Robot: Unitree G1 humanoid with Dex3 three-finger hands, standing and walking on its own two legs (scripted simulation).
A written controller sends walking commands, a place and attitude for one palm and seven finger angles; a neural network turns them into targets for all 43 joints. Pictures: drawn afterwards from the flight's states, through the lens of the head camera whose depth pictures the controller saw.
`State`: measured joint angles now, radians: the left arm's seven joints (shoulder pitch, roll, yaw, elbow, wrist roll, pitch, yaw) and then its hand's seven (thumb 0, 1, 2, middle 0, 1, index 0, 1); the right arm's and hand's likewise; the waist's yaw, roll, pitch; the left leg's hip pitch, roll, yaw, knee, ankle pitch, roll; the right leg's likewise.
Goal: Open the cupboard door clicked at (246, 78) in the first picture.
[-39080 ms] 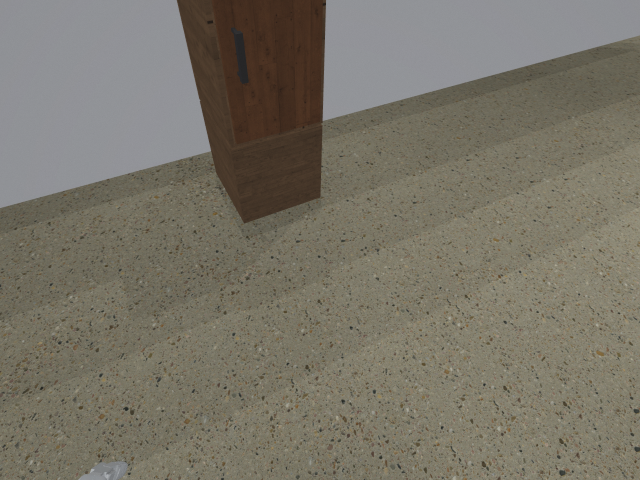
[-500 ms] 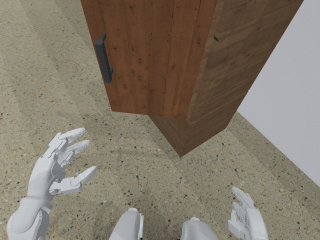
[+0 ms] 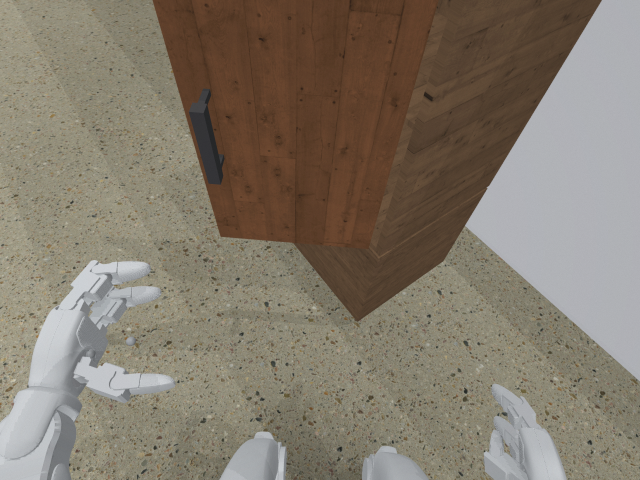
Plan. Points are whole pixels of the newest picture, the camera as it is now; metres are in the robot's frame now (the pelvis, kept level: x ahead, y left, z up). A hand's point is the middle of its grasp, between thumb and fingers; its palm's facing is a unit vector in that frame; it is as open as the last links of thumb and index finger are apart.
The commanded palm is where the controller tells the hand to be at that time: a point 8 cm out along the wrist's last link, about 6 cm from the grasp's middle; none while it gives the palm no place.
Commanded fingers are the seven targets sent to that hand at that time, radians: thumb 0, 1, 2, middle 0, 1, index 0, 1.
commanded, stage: raise the hand with hooked fingers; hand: left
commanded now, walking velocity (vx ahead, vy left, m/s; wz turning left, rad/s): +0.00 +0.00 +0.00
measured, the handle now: (210, 138) +0.58 +0.21 +0.04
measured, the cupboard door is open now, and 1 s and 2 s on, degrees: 50 50 50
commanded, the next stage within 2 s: move the hooked fingers beside the handle in 0.96 s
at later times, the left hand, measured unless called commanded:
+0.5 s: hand (99, 300) +0.29 +0.27 +0.06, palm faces +0.00 -1.00 -0.05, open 14.0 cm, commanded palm +0.27 +0.32 +0.06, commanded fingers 0.00 -0.50 0.30 -0.30 -1.20 -0.30 -1.20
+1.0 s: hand (108, 299) +0.30 +0.26 +0.06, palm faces -0.01 -1.00 -0.05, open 14.0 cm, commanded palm +0.27 +0.31 +0.06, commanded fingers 0.00 -0.50 0.30 -0.30 -1.20 -0.30 -1.20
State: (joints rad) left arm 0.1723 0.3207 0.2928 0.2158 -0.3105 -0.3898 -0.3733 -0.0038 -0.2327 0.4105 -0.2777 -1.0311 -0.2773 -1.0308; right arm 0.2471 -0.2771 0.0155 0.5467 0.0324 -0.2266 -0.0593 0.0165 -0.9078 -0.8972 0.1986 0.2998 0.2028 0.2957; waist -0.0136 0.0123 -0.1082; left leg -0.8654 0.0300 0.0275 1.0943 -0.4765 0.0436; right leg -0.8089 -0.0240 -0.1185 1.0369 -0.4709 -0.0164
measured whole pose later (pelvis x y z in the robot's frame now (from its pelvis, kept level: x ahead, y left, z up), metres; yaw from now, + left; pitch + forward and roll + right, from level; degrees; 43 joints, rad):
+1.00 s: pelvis +0.01 -0.01 +0.01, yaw +0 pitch +14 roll -2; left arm -0.02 0.41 0.42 0.44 -0.36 -0.35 -0.52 -0.01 -0.50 0.30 -0.30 -1.20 -0.30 -1.20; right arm 0.28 -0.28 0.04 0.54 0.04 -0.19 -0.06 0.02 -0.91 -0.90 0.20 0.30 0.20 0.30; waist -0.02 0.02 -0.10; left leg -0.82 0.04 0.03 1.04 -0.46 0.03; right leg -0.77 -0.01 -0.11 0.98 -0.45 -0.02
